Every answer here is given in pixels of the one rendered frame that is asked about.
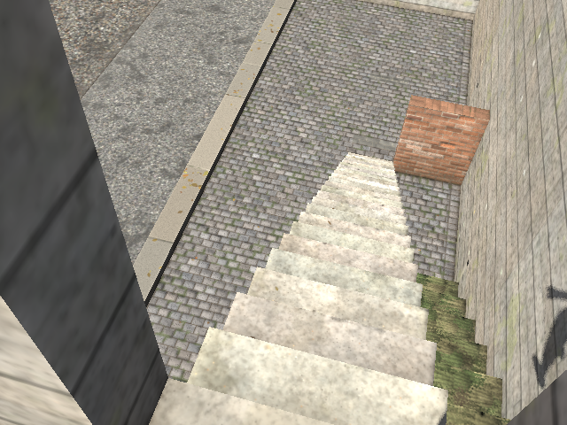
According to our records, stairs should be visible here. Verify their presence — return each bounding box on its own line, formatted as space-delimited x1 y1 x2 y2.
187 152 448 425

